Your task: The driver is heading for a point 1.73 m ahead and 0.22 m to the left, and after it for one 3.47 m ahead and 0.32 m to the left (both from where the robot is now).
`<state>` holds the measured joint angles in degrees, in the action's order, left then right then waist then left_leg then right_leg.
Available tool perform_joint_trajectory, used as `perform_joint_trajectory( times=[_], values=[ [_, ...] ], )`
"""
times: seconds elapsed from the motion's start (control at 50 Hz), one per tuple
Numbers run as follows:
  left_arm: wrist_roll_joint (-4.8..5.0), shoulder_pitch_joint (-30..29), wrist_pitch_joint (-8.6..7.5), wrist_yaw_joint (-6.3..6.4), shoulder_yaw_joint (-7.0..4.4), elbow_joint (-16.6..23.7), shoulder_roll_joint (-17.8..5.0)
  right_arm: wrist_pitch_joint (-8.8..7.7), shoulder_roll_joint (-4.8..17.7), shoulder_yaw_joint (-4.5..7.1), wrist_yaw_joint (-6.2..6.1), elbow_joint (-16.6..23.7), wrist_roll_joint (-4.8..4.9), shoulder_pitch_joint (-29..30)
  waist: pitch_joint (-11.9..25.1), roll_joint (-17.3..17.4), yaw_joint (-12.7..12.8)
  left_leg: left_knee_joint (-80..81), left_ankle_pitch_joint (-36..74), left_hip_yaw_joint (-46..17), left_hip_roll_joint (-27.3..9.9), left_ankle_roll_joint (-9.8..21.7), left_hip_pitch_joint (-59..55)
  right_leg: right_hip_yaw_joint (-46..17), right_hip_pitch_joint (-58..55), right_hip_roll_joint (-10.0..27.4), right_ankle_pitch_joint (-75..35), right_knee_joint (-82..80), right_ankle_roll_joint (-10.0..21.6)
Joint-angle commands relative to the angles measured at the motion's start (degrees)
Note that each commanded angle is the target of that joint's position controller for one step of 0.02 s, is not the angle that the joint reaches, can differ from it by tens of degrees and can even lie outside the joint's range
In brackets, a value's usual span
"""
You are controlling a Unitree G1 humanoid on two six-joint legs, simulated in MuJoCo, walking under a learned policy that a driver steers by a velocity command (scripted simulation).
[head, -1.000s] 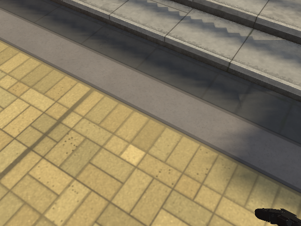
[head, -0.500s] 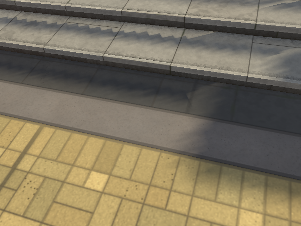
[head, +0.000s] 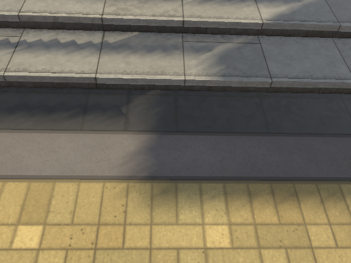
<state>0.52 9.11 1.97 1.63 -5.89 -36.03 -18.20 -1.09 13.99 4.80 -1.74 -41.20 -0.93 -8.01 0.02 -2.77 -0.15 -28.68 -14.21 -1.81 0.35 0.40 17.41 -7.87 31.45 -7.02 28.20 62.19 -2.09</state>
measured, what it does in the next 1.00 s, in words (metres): walks ahead: right foot, then left foot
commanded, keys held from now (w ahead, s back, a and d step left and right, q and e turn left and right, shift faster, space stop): no key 0.08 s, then w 0.92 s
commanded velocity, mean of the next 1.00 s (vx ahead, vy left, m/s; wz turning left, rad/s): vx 0.34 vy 0.00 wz -0.08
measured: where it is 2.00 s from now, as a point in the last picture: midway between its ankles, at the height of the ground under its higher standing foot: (185, 169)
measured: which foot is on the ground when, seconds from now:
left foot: down 0.00-0.24, up 0.26-0.68, down 0.70-1.00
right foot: up 0.00-0.22, down 0.24-0.70, up 0.72-1.00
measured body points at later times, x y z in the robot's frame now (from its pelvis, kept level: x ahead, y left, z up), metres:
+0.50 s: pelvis +0.06 -0.03 +0.01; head +0.08 -0.06 +0.46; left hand +0.10 +0.24 -0.10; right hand +0.23 -0.30 -0.10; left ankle +0.20 +0.13 -0.67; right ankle -0.03 -0.13 -0.74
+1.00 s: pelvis +0.32 +0.02 +0.01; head +0.34 +0.02 +0.46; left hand +0.52 +0.26 -0.08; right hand +0.35 -0.26 -0.11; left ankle +0.28 +0.11 -0.74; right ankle +0.45 -0.16 -0.67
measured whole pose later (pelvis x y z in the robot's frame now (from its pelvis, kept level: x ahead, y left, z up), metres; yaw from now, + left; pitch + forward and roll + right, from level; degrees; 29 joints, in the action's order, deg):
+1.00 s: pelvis +0.32 +0.02 +0.01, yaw -2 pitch +2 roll +2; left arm 0.2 8.9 -3.8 0.2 -3.0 -38.0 -16.5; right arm -4.9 15.0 2.9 0.8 -47.2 0.2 -19.7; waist -0.2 -2.9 -3.1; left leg -15.1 -11.4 2.9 4.1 3.7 5.9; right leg -2.4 40.9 7.6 3.8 50.9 -1.2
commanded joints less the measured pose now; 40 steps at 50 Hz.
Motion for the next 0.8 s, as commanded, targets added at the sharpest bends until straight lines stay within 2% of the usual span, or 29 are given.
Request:
perform_joint_trajectory(
  times=[0.02, 0.06, 0.08, 0.1, 0.12, 0.16, 0.18, 0.2, 0.22, 0.24, 0.26, 0.28, 0.3, 0.32, 0.34, 0.4, 0.44, 0.5, 0.56, 0.62, 0.64, 0.66, 0.68, 0.7, 0.72, 0.74, 0.76, 0.78, 0.8],
  values=[
    [0.04, 1.99, -0.19, -0.32, -1.24, 2.60, -3.70, -0.32, 6.68, 0.90, -0.66, 5.13, 0.66, 4.49, 4.03, 9.17, 1.87, 7.69, 25.84, -11.00, -13.53, 12.06, -7.02, 0.59, 5.15, 2.67, -2.78, 9.76, -2.85],
    [0.20, -0.12, -0.35, -0.49, 0.05, 3.58, -1.35, 0.12, 6.81, 0.79, -0.85, 4.72, 0.26, 2.96, 5.05, 10.89, 0.90, 7.44, 25.43, -8.12, -11.93, 11.73, -8.63, 3.53, 3.05, 4.06, -4.15, 1.03, -3.33],
    [-0.13, -1.25, -0.50, -0.63, 0.72, 4.05, -0.32, 0.30, 7.01, 0.76, -0.85, 4.71, 0.20, 2.82, 6.01, 11.92, 0.43, 6.95, 24.97, -6.91, -11.46, 11.41, -8.76, 4.86, 0.00, 5.35, -4.28, -4.70, -3.43],
    [-0.37, -1.68, -0.60, -0.89, 1.46, 4.18, 0.98, 0.49, 7.07, 0.70, -0.73, 4.32, 0.32, 1.70, 7.32, 12.87, -0.33, 7.83, 17.41, -6.16, -10.95, 11.18, -7.71, 6.55, -4.21, 6.35, -3.69, -10.79, -3.10],
    [-0.20, -2.31, -0.70, -1.20, 1.87, 4.34, 1.54, 0.64, 7.94, 0.89, -0.43, 3.75, 0.64, -0.22, 6.88, 14.47, -1.62, 9.40, 6.88, -6.82, -10.89, 11.43, -6.09, 8.27, -7.22, 6.48, -2.32, -15.56, -2.62],
    [0.49, -1.30, -1.00, -1.85, 1.28, 4.25, -0.75, 0.91, 10.89, 1.53, 0.16, 3.32, 1.46, -2.79, 4.24, 15.80, -2.44, 11.75, -8.45, -10.50, -12.52, 12.26, -2.60, 10.85, -11.54, 5.18, -2.61, -22.52, -1.02],
    [0.60, 0.72, -1.41, -2.09, 0.96, 3.53, -1.38, 0.98, 11.12, 1.46, 0.38, 3.46, 1.95, -2.44, 2.86, 14.81, -1.15, 11.64, -12.96, -11.17, -12.70, 11.89, -0.13, 11.38, -15.62, 4.77, -7.17, -29.09, 0.66],
    [0.60, 3.18, -1.78, -2.12, 0.75, 2.39, -1.47, 1.02, 10.63, 1.24, 0.52, 3.17, 2.43, -2.92, 1.53, 13.42, 0.10, 10.98, -16.24, -11.03, -12.15, 10.98, 2.50, 11.95, -20.29, 4.15, -10.17, -35.46, 2.53],
    [0.51, 6.04, -2.18, -1.88, 0.63, 1.64, -1.62, 0.68, 8.85, 0.62, 0.70, 2.69, 2.32, -3.46, 1.57, 11.68, 1.51, 8.70, -17.18, -10.05, -10.83, 8.66, 6.49, 9.77, -26.88, 5.23, -10.24, -38.22, 4.25],
    [0.09, 11.85, -2.67, -1.45, 0.32, 0.75, -3.05, -0.03, 4.72, -0.65, 1.05, 3.39, 1.49, -1.46, 3.20, 5.52, 3.85, -2.64, -16.17, -5.80, -7.21, 4.68, 14.53, -0.94, -35.88, 12.80, -7.02, -40.58, 6.55],
    [-0.88, 15.42, -2.83, -1.43, -1.59, 0.09, -10.70, -1.73, 1.62, -1.57, 1.47, 6.57, 1.37, 0.85, 3.31, -12.21, 3.98, -17.49, -16.87, 5.33, 0.39, 0.27, 28.08, -19.70, -39.10, 25.24, 3.03, -45.16, 13.40],
    [-1.51, 17.11, -4.00, -1.58, -1.71, 0.12, -10.36, -2.83, 7.17, -0.09, 1.12, 8.67, 2.45, 8.23, -1.98, -10.24, 8.15, -27.17, -19.11, 0.39, -2.10, -0.13, 34.70, -31.04, -33.70, 29.71, 10.39, -52.07, 19.67],
    [-1.90, 15.12, -5.02, -1.33, -0.63, -0.03, -7.53, -3.23, 9.17, 0.85, 1.21, 8.38, 3.44, 7.99, -5.28, -7.19, 5.82, -32.33, -14.21, -1.82, -4.35, 0.63, 37.33, -29.08, -32.17, 28.89, 13.42, -52.92, 19.06],
    [-1.39, 12.67, -5.74, -1.18, 0.11, 0.35, -5.47, -3.28, 8.31, 0.83, 1.42, 6.47, 3.06, 4.91, -5.53, -6.66, 3.67, -34.03, -9.20, -2.06, -5.27, 1.04, 37.21, -24.43, -31.34, 26.04, 11.56, -52.76, 17.08],
    [-0.71, 10.76, -6.08, -1.16, 0.59, 0.58, -4.26, -3.34, 8.25, 0.95, 1.61, 5.49, 2.14, 3.24, -5.46, -6.76, 2.63, -33.57, -4.72, -2.00, -5.86, 0.90, 37.02, -20.02, -30.64, 23.97, 7.12, -53.31, 15.57],
    [-0.74, 10.97, -6.42, -0.96, 0.99, -0.22, -3.05, -3.79, 5.64, 0.31, 2.25, 3.81, 1.22, 2.33, -4.22, -3.92, 1.78, -30.57, 6.48, 0.29, -6.00, -0.60, 31.97, -9.32, -27.51, 19.46, -8.29, -54.95, 13.69],
    [-0.53, 12.10, -6.49, -0.90, 0.88, -1.09, -3.17, -3.82, 4.38, -0.32, 2.57, 3.64, 1.32, 4.15, -3.38, -3.24, 2.58, -23.59, 10.98, 1.39, -5.57, -1.59, 28.41, -4.19, -26.83, 17.90, -14.43, -54.96, 13.09],
    [-0.15, 14.76, -6.47, -0.85, 0.42, -2.75, -4.70, -4.07, 3.19, -1.31, 3.26, 4.86, 1.80, 9.66, -4.44, -3.93, 4.68, -12.87, 15.39, 2.60, -4.13, -2.08, 23.24, -0.71, -25.61, 17.66, -19.75, -54.98, 12.91],
    [0.53, 16.88, -6.22, -1.17, 0.00, -4.10, -6.39, -4.39, 4.08, -1.52, 4.32, 6.01, 2.39, 12.90, -5.51, -3.69, 5.65, -7.11, 14.26, 3.21, -3.16, -0.94, 20.31, -0.83, -27.27, 19.72, -20.64, -54.16, 13.30],
    [1.10, 17.03, -5.55, -1.18, -0.46, -5.10, -7.61, -4.68, 5.84, -1.19, 5.09, 6.83, 2.53, 12.75, -5.62, -4.33, 4.27, -2.77, 9.55, 3.17, -2.42, 1.64, 17.42, -1.51, -31.17, 22.00, -26.39, -51.21, 12.25],
    [1.05, 16.53, -5.27, -1.05, -0.64, -5.16, -8.34, -4.74, 6.97, -0.75, 5.13, 6.58, 2.35, 10.77, -4.23, -5.06, 2.93, -1.78, 7.93, 3.91, -1.37, 2.63, 13.68, -1.05, -32.15, 21.98, -34.38, -48.50, 11.61],
    [0.99, 15.83, -5.02, -0.90, -0.63, -5.17, -8.50, -4.62, 8.32, 0.01, 4.84, 5.51, 2.04, 6.35, -0.84, -5.13, 0.18, -0.33, 7.59, 5.59, 0.52, 3.93, 6.53, 0.89, -32.32, 20.64, -45.95, -42.69, 10.49],
    [0.72, 16.08, -4.85, -0.73, -0.15, -5.20, -7.33, -4.41, 10.66, 1.28, 4.21, 3.04, 1.88, -2.42, 5.12, -4.11, -3.79, -0.05, 8.08, 6.18, 1.31, 5.74, -6.39, 3.67, -29.16, 17.78, -53.42, -32.05, 8.90],
    [-0.54, 15.97, -4.96, -0.55, 1.06, -3.72, -4.67, -4.24, 14.54, 2.28, 3.49, 1.30, 1.31, -13.81, 14.43, 1.44, -8.28, -2.27, 8.23, -5.16, -8.90, 9.64, -25.78, 5.57, -16.50, 14.88, -40.33, -13.98, 6.55],
    [-0.11, 22.74, -6.12, -0.85, 3.09, -2.29, 2.48, -4.29, 19.20, 2.99, 3.75, 0.05, 0.69, -17.32, 22.83, 20.01, -4.18, 5.03, -6.31, -34.76, -22.95, 18.91, -43.14, 4.99, 5.19, 3.96, 1.06, 6.81, 2.41],
    [1.26, 18.20, -7.27, -0.94, 1.83, -2.97, -3.42, -4.22, 13.38, 1.62, 3.60, 0.38, 1.42, -16.59, 20.68, 15.82, -7.01, 11.78, -14.50, -40.71, -22.21, 18.08, -40.36, -1.34, 12.03, 5.76, 3.43, 13.87, 2.38],
    [2.31, 12.04, -7.75, -1.25, 0.99, -1.30, -6.27, -4.04, 11.28, 0.83, 3.19, 0.76, 1.47, -12.52, 11.54, 12.81, -6.43, 12.22, -12.29, -31.72, -20.62, 15.73, -33.07, 0.79, 16.07, 8.87, -1.21, 14.97, 3.00],
    [1.58, 8.92, -7.99, -1.09, 1.31, -0.60, -5.87, -3.87, 9.96, 0.27, 3.00, 1.29, 1.24, -8.89, 7.18, 7.26, -4.62, 12.97, -6.58, -25.29, -18.51, 14.48, -24.59, 2.74, 14.16, 11.75, -6.53, 12.68, 3.28],
    [0.43, 7.44, -7.93, -1.01, 1.19, -0.36, -5.21, -3.82, 8.55, -0.17, 3.10, 1.55, 0.80, -6.20, 3.83, 5.87, -2.78, 14.49, -1.53, -20.82, -16.18, 14.04, -17.33, 3.32, 11.80, 13.34, -9.69, 9.50, 3.12]
  ],
)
